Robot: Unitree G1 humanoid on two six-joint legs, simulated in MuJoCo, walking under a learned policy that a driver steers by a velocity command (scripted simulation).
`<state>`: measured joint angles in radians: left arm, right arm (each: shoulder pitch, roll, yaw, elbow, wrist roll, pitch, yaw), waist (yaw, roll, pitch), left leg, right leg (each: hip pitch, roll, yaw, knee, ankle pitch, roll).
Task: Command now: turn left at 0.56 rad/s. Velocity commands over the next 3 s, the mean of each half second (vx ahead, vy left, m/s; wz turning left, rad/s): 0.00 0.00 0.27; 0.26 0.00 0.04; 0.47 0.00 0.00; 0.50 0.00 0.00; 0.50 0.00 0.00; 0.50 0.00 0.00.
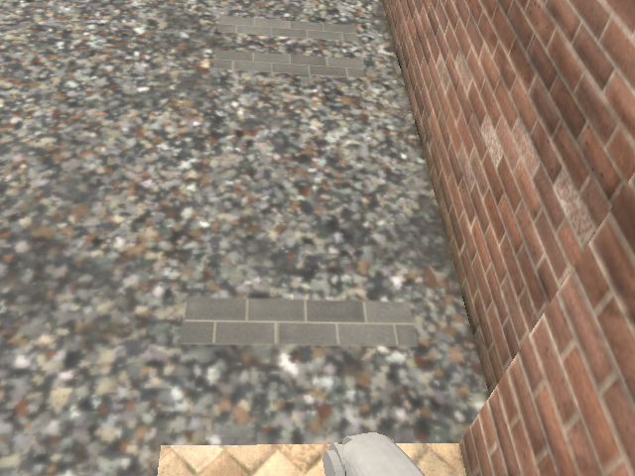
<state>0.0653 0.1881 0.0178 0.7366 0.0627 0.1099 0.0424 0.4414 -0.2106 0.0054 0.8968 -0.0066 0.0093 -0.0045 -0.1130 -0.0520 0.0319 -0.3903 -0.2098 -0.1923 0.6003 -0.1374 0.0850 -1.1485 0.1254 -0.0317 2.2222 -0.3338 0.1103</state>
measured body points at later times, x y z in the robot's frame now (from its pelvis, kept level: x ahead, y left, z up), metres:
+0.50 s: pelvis -0.03 -0.06 +0.02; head -0.06 +0.00 +0.46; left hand +0.12 +0.19 -0.11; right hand -0.01 -0.31 -0.10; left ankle +0.09 +0.02 -0.72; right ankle -0.04 -0.17 -0.39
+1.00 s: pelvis +0.00 -0.12 +0.14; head -0.02 -0.16 +0.59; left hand -0.11 +0.13 +0.02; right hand +0.14 -0.33 -0.01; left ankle +0.08 +0.06 -0.49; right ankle -0.11 -0.17 -0.53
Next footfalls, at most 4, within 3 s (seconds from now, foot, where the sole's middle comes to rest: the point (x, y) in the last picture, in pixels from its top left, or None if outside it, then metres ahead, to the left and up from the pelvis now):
0.62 right None -0.08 -0.17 -0.56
1.24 left None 0.14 -0.04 -0.76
1.70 right None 0.40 -0.28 -0.95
2.22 left None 0.66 -0.15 -1.15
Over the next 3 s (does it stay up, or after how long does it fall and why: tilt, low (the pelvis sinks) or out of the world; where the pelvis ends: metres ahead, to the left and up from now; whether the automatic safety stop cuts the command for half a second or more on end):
stays up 1.08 -0.29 -0.58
